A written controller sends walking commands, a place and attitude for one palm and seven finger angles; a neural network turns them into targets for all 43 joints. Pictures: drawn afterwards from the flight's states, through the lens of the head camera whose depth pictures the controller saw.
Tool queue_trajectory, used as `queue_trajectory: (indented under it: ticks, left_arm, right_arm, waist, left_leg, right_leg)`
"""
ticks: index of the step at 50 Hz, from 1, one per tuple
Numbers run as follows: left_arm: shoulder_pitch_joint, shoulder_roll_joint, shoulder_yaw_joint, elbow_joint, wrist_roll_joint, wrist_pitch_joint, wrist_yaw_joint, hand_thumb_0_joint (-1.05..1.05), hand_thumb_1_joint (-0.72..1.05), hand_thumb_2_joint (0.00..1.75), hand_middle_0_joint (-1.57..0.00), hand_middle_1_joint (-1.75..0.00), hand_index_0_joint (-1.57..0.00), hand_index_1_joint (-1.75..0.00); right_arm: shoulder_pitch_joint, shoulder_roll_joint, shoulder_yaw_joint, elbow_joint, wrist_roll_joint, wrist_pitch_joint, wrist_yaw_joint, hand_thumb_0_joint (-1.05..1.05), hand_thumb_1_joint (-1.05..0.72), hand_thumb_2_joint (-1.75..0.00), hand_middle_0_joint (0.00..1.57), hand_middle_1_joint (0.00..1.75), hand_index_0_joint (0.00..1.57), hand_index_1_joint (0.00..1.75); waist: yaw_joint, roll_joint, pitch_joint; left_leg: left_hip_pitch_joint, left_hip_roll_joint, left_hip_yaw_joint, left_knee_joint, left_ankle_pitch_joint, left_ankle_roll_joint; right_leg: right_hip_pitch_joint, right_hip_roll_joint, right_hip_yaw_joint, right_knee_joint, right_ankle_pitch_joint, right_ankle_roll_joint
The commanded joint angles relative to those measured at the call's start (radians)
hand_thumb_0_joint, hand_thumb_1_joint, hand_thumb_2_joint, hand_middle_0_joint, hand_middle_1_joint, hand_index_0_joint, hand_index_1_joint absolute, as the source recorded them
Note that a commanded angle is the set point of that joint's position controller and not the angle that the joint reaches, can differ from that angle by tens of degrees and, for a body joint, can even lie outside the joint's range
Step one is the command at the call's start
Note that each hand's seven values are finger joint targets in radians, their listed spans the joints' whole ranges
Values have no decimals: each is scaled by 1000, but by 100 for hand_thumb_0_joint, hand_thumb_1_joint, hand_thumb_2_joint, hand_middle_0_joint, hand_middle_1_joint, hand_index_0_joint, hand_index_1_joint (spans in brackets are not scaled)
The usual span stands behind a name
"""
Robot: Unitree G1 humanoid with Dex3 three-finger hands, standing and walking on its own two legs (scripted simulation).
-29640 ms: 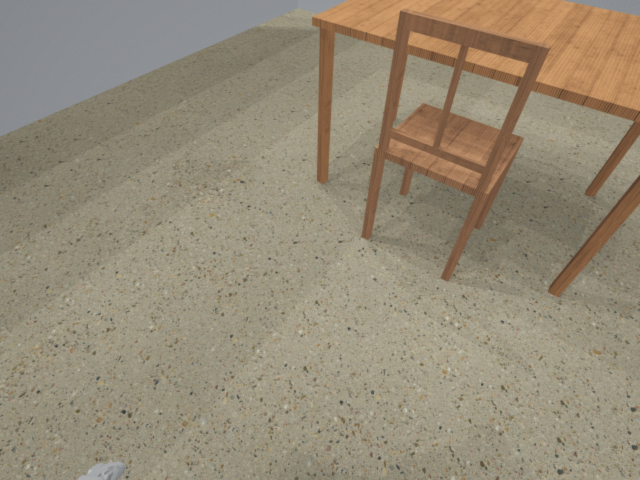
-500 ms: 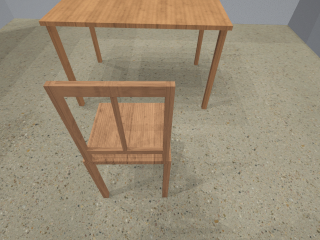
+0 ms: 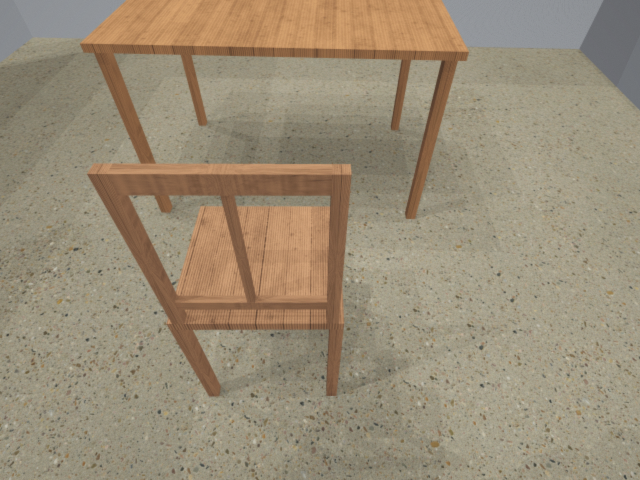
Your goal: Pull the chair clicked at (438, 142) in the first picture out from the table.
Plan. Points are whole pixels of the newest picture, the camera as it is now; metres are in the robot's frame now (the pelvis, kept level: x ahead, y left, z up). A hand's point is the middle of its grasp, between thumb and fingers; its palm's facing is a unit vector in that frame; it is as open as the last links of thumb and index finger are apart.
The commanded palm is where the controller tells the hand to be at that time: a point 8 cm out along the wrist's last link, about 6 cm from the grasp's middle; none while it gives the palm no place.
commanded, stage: stand and wait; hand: left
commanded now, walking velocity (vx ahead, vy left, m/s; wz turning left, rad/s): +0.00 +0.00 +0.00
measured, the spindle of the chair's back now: (240, 253) +0.50 +0.18 -0.07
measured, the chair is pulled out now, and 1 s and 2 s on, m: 0.62 0.62 0.62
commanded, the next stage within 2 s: none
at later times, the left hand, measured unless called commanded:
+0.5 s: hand out of the picture -0.01 +0.15 -0.17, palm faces +0.05 -0.98 -0.17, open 7.4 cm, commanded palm none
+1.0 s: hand out of the picture -0.01 +0.15 -0.17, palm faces +0.05 -0.98 -0.17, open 7.4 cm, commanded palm none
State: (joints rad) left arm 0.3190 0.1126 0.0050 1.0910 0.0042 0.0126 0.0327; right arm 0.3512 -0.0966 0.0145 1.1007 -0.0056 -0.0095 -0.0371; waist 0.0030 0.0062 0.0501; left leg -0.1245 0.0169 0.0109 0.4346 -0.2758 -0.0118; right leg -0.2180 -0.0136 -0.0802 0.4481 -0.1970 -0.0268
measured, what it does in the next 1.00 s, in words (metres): stands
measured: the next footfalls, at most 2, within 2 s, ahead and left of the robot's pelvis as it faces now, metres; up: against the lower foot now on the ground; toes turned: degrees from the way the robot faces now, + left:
none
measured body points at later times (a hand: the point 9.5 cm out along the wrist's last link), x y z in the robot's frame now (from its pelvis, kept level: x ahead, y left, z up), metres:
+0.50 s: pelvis +0.00 -0.01 +0.00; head +0.02 -0.01 +0.45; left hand -0.02 +0.20 -0.16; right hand -0.04 -0.20 -0.16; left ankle -0.02 +0.13 -0.74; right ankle +0.03 -0.10 -0.74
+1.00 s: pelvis +0.00 -0.01 +0.00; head +0.02 -0.01 +0.45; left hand -0.01 +0.20 -0.16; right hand -0.03 -0.20 -0.17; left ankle -0.02 +0.13 -0.74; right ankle +0.03 -0.10 -0.74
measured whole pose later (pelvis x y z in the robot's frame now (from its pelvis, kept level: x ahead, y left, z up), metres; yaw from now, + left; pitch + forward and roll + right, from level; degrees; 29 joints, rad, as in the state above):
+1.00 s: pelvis +0.00 -0.01 +0.00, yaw +0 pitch -2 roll +0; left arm 0.31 0.11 0.01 1.09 0.01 0.01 0.03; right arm 0.35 -0.09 0.01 1.10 -0.01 -0.01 -0.04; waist 0.00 0.01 0.06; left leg -0.12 0.03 0.02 0.43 -0.28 -0.02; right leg -0.22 0.00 -0.08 0.45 -0.20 -0.04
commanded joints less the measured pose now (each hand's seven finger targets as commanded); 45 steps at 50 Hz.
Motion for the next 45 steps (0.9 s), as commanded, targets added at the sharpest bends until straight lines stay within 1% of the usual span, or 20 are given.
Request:
queue_trajectory:
  ticks: [1, 2, 3, 5, 6, 7, 9, 12, 14, 20, 22, 24, 27, 29, 32, 37, 39, 41, 42, 45]
  left_arm:
    - [77, 86, 17, -20, 4, -12, 6, 0, 90, 90, -20, -30, -20, -30]
    - [72, 86, 19, -21, 5, -12, 5, 0, 90, 90, -20, -30, -20, -30]
    - [74, 85, 17, -22, 5, -10, 5, 0, 90, 90, -20, -30, -20, -30]
    - [71, 87, 18, -22, 5, -11, 5, 0, 90, 90, -20, -30, -20, -30]
    - [73, 88, 20, -23, 6, -12, 5, 0, 90, 90, -20, -30, -20, -30]
    - [78, 88, 19, -20, 5, -13, 5, 0, 90, 90, -20, -30, -20, -30]
    - [74, 88, 19, -23, 5, -12, 6, 0, 90, 90, -20, -30, -20, -30]
    - [77, 88, 20, -24, 5, -14, 5, 0, 90, 90, -20, -30, -20, -30]
    - [74, 90, 20, -24, 5, -13, 6, 0, 90, 90, -20, -30, -20, -30]
    - [71, 91, 21, -24, 4, -12, 5, 0, 90, 90, -20, -30, -20, -30]
    - [76, 91, 21, -22, 4, -13, 5, 0, 90, 90, -20, -30, -20, -30]
    - [74, 89, 20, -22, 5, -11, 5, 0, 90, 90, -20, -30, -20, -30]
    - [76, 90, 21, -22, 3, -13, 5, 0, 90, 90, -20, -30, -20, -30]
    - [72, 89, 21, -22, 4, -12, 5, 0, 90, 90, -20, -30, -20, -30]
    - [80, 88, 20, -19, 4, -15, 5, 0, 90, 90, -20, -30, -20, -30]
    - [76, 89, 20, -20, 4, -16, 6, 0, 90, 90, -20, -30, -20, -30]
    - [73, 89, 18, -18, 5, -13, 6, 0, 90, 90, -20, -30, -20, -30]
    - [78, 91, 19, -20, 4, -14, 6, 0, 90, 90, -20, -30, -20, -30]
    - [71, 93, 20, -20, 4, -13, 5, 0, 90, 90, -20, -30, -20, -30]
    - [72, 89, 20, -23, 5, -11, 6, 0, 90, 90, -20, -30, -20, -30]
  right_arm:
    - [109, -75, -18, -6, -4, -9, -7, 0, -90, -90, 20, 30, 20, 30]
    - [117, -75, -17, -5, -4, -9, -7, 0, -90, -90, 20, 30, 20, 30]
    - [111, -74, -18, -6, -3, -6, -7, 0, -90, -90, 20, 30, 20, 30]
    - [116, -74, -18, -4, -4, -7, -5, 0, -90, -90, 20, 30, 20, 30]
    - [118, -74, -18, -6, -4, -7, -5, 0, -90, -90, 20, 30, 20, 30]
    - [113, -75, -19, -4, -4, -7, -5, 0, -90, -90, 20, 30, 20, 30]
    - [115, -74, -18, -4, -5, -5, -5, 0, -90, -90, 20, 30, 20, 30]
    - [116, -73, -18, -2, -5, -7, -5, 0, -90, -90, 20, 30, 20, 30]
    - [119, -71, -18, -2, -4, -5, -5, 0, -90, -90, 20, 30, 20, 30]
    - [127, -69, -16, 3, -6, -3, -5, 0, -90, -90, 20, 30, 20, 30]
    - [126, -67, -17, 4, -5, -6, -5, 0, -90, -90, 20, 30, 20, 30]
    - [122, -69, -17, 3, -5, -4, -6, 0, -90, -90, 20, 30, 20, 30]
    - [128, -69, -17, 5, -4, -7, -6, 0, -90, -90, 20, 30, 20, 30]
    - [129, -68, -17, 5, -4, -6, -6, 0, -90, -90, 20, 30, 20, 30]
    - [126, -66, -17, 5, -3, -9, -7, 0, -90, -90, 20, 30, 20, 30]
    - [123, -65, -18, 8, -2, -7, -8, 0, -90, -90, 20, 30, 20, 30]
    - [117, -65, -19, 7, -2, -4, -8, 0, -90, -90, 20, 30, 20, 30]
    - [118, -66, -18, 7, -3, -4, -7, 0, -90, -90, 20, 30, 20, 30]
    - [121, -66, -17, 6, -3, -4, -7, 0, -90, -90, 20, 30, 20, 30]
    - [119, -68, -18, 4, -5, -4, -7, 0, -90, -90, 20, 30, 20, 30]
  waist:
    - [1, 9, 63]
    - [-2, -1, 59]
    - [1, -5, 82]
    - [-1, -1, 77]
    - [-1, -18, 67]
    - [0, -12, 55]
    - [-1, -8, 75]
    - [-1, -4, 51]
    - [-2, -1, 72]
    - [-3, -2, 74]
    - [-1, 0, 53]
    - [-1, 18, 78]
    - [-1, 3, 48]
    - [-2, -5, 65]
    - [0, -3, 38]
    - [-2, -2, 49]
    - [-3, 0, 82]
    - [-2, 9, 69]
    - [-5, -6, 71]
    - [-3, 8, 83]
  left_leg:
    - [-99, 67, -66, -93, 80, 54]
    - [-103, 66, -68, -95, 80, 54]
    - [-107, 67, -65, -102, 51, 55]
    - [-111, 64, -66, -99, 49, 55]
    - [-105, 62, -66, -94, 62, 54]
    - [-91, 60, -59, -87, 70, 53]
    - [-101, 61, -59, -91, 51, 53]
    - [-88, 62, -57, -85, 74, 52]
    - [-104, 63, -56, -90, 56, 51]
    - [-103, 58, -52, -86, 51, 49]
    - [-91, 60, -51, -83, 67, 50]
    - [-99, 63, -54, -90, 47, 50]
    - [-92, 64, -53, -86, 76, 50]
    - [-103, 64, -54, -89, 73, 50]
    - [-81, 64, -55, -79, 108, 50]
    - [-79, 65, -53, -81, 111, 48]
    - [-90, 68, -50, -88, 86, 47]
    - [-82, 63, -48, -83, 77, 47]
    - [-86, 64, -50, -88, 70, 47]
    - [-90, 65, -53, -94, 56, 50]
  right_leg:
    - [22, -84, 107, -97, 24, -26]
    - [28, -84, 107, -95, 22, -26]
    - [12, -79, 103, -108, -4, -26]
    - [14, -85, 111, -107, -11, -26]
    - [19, -84, 113, -105, -1, -26]
    - [18, -88, 114, -106, 3, -27]
    - [5, -84, 116, -112, -19, -27]
    - [19, -88, 115, -107, 4, -29]
    - [12, -84, 119, -113, -14, -29]
    - [7, -86, 126, -119, -36, -33]
    - [16, -89, 119, -113, -16, -31]
    - [-1, -82, 123, -116, -29, -31]
    - [25, -85, 120, -106, 4, -32]
    - [23, -84, 116, -107, 4, -31]
    - [36, -89, 115, -99, 45, -32]
    - [33, -89, 116, -99, 55, -32]
    - [10, -84, 115, -107, 25, -31]
    - [12, -86, 122, -113, 8, -31]
    - [12, -84, 124, -113, -2, -31]
    - [-1, -82, 125, -115, -20, -30]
